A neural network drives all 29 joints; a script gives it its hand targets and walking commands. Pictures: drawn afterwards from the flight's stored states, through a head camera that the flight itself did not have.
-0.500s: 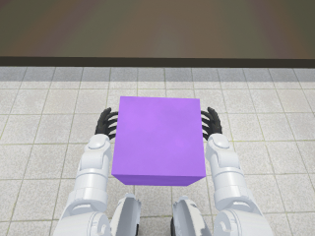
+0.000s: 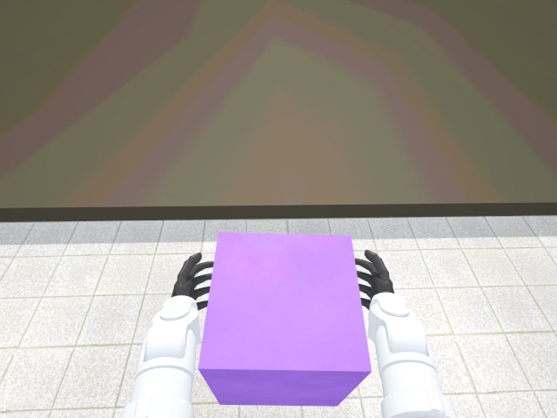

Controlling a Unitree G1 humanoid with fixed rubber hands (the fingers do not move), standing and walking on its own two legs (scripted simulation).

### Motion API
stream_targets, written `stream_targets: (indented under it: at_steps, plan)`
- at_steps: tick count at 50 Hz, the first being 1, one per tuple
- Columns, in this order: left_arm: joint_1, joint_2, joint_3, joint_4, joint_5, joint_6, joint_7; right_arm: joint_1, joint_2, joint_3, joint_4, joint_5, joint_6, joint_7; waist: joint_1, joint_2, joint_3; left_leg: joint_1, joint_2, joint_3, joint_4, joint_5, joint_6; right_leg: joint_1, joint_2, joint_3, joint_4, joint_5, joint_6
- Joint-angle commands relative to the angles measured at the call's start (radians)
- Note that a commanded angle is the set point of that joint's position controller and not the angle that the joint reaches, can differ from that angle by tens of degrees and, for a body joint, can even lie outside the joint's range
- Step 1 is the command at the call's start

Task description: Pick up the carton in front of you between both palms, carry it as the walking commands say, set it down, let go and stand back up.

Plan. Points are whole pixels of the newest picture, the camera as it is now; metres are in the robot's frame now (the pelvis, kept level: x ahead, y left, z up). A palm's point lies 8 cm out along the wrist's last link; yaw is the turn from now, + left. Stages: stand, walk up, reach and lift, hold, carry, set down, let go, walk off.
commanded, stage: reach and lift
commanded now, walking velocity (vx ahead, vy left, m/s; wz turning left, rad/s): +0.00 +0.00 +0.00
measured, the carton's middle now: (281, 325) +0.30 +0.00 -0.07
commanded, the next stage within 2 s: hold in 1.12 s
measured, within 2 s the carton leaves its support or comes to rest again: neither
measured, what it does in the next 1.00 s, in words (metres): stands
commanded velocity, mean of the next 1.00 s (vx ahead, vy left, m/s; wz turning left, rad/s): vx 0.00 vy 0.00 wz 0.00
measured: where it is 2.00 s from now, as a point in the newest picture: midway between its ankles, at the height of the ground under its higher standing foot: outside the picture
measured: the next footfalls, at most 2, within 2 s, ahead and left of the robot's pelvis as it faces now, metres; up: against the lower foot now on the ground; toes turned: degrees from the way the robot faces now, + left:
none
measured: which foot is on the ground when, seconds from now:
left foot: down 0.00-1.00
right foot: down 0.00-1.00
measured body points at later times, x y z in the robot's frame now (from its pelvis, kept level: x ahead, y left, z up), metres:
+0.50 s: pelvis -0.01 +0.00 +0.02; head -0.03 +0.00 +0.47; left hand +0.30 +0.15 +0.04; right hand +0.31 -0.15 +0.04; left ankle +0.02 +0.13 -0.72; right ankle +0.01 -0.12 -0.72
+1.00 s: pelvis +0.01 +0.00 +0.02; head -0.02 +0.00 +0.47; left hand +0.31 +0.15 +0.05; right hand +0.31 -0.15 +0.05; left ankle +0.02 +0.13 -0.72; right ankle +0.01 -0.12 -0.72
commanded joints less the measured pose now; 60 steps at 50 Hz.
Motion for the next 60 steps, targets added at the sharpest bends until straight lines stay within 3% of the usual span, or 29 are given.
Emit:
stream_targets:
  at_steps: [1, 7, 12, 20, 42, 55, 60]
  plan:
    - [-0.494, -0.977, -0.614, -0.051, -0.176, 0.028, -0.239, -0.442, 1.007, 0.613, 0.007, 0.168, 0.051, 0.259, -0.001, 0.016, -0.279, 0.317, -0.066, -0.022, -0.13, 0.304, 0.008, 0.188, 0.057, 0.017, -0.157, 0.295, -0.002]
    - [-0.482, -0.946, -0.534, -0.041, -0.141, 0.106, -0.249, -0.431, 0.963, 0.538, 0.012, 0.132, 0.127, 0.275, -0.001, 0.011, -0.088, 0.356, -0.056, -0.017, -0.228, 0.175, 0.013, 0.233, 0.044, 0.014, -0.257, 0.179, -0.009]
    - [-0.561, -0.946, -0.466, -0.005, -0.111, 0.114, -0.26, -0.52, 0.953, 0.47, 0.044, 0.102, 0.134, 0.29, -0.001, 0.014, -0.032, 0.354, -0.049, -0.008, -0.246, 0.071, 0.02, 0.219, 0.04, 0.003, -0.273, 0.068, -0.019]
    - [-0.643, -0.962, -0.493, -0.036, -0.121, 0.105, -0.265, -0.6, 0.974, 0.499, 0.014, 0.114, 0.125, 0.296, -0.001, 0.01, -0.124, 0.401, -0.052, -0.002, -0.244, 0.099, 0.018, 0.262, 0.042, 0.0, -0.272, 0.093, -0.015]
    - [-0.459, -0.926, -0.544, -0.173, -0.15, 0.15, -0.249, -0.413, 0.93, 0.55, -0.126, 0.144, 0.171, 0.278, -0.003, 0.015, -0.131, 0.495, -0.062, -0.014, -0.292, 0.333, 0.003, 0.377, 0.055, 0.008, -0.319, 0.321, -0.001]
    - [-0.441, -0.909, -0.567, -0.23, -0.168, 0.181, -0.248, -0.392, 0.924, 0.575, -0.183, 0.162, 0.202, 0.272, -0.003, 0.012, -0.107, 0.501, -0.064, -0.013, -0.304, 0.326, 0.003, 0.391, 0.052, 0.011, -0.331, 0.326, 0.004]
    - [-0.433, -0.915, -0.638, -0.316, -0.212, 0.208, -0.245, -0.377, 0.927, 0.638, -0.273, 0.2, 0.231, 0.264, -0.017, 0.012, -0.156, 0.533, -0.064, -0.019, -0.308, 0.382, -0.001, 0.431, 0.052, 0.013, -0.338, 0.388, 0.008]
